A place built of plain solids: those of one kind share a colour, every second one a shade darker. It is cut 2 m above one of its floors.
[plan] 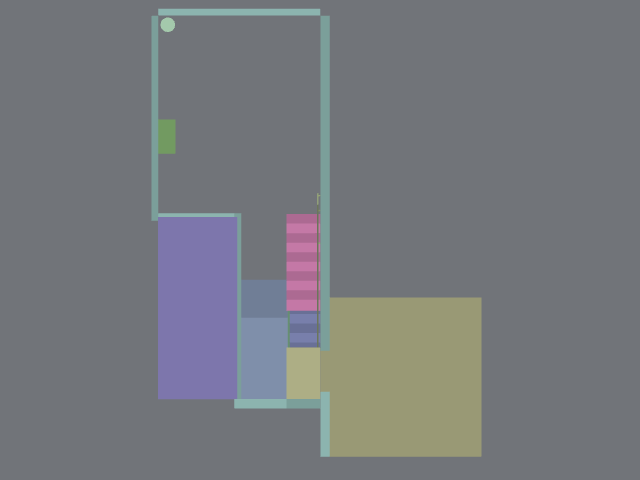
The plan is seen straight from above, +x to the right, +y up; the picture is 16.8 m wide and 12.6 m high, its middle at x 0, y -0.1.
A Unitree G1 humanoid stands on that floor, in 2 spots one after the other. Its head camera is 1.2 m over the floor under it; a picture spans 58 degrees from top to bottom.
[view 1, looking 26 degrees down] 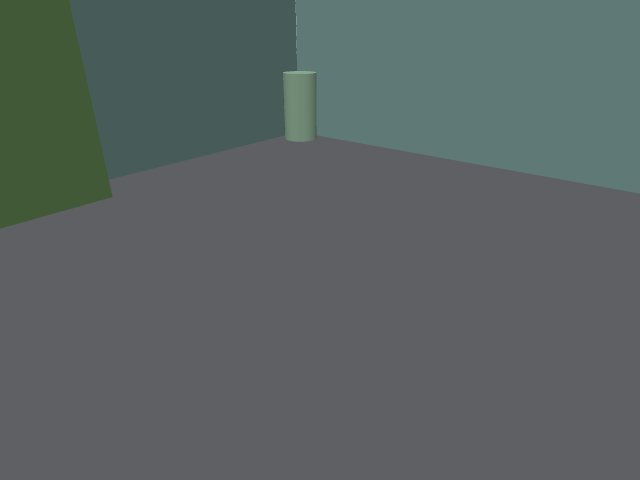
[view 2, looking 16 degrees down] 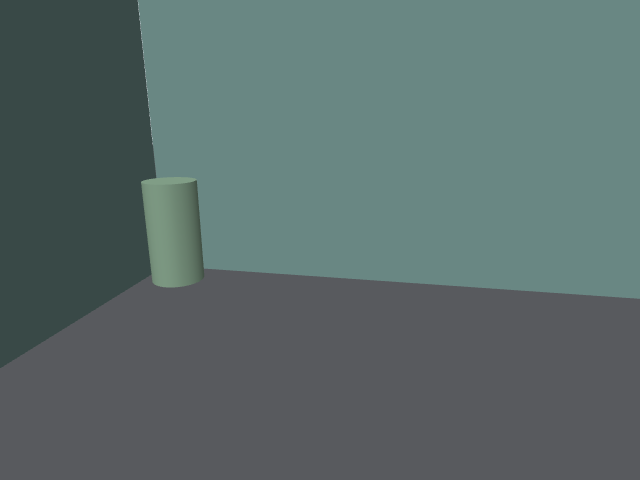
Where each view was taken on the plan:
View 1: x -0.48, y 1.58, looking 129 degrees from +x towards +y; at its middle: ground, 2.74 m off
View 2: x -2.33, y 2.70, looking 101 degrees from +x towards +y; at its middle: wall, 3.28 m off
